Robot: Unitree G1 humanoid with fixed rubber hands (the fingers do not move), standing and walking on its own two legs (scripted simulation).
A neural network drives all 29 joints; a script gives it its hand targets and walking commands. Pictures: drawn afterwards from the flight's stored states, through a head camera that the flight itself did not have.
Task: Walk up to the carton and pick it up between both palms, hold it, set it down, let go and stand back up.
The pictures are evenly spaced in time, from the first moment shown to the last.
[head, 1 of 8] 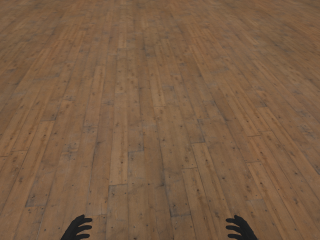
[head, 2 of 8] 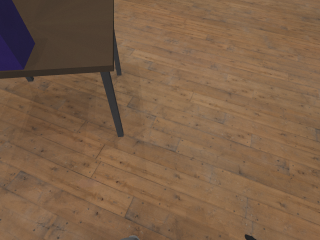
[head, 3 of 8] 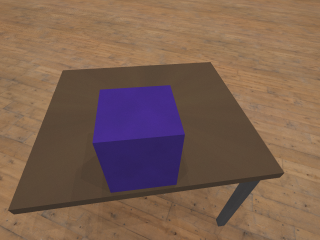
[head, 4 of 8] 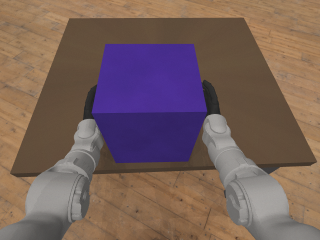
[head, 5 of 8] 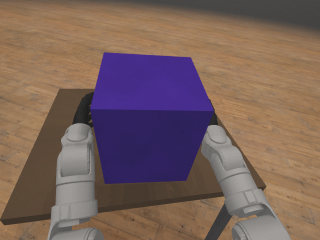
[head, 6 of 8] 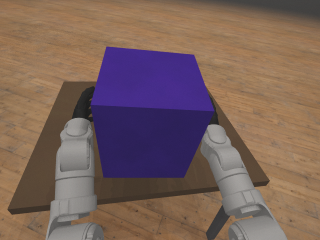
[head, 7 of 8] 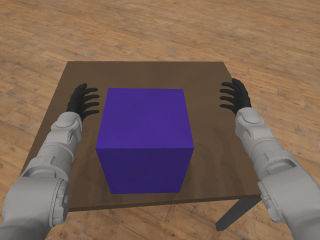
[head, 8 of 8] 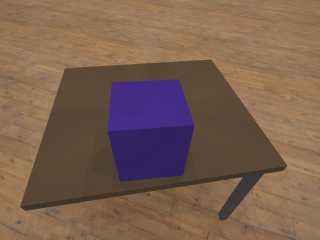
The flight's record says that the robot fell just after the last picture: no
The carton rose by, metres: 0.19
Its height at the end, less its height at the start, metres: +0.00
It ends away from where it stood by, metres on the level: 0.02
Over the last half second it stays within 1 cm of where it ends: yes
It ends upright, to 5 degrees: yes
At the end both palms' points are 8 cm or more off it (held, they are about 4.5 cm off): yes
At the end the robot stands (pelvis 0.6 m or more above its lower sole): yes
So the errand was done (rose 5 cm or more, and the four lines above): yes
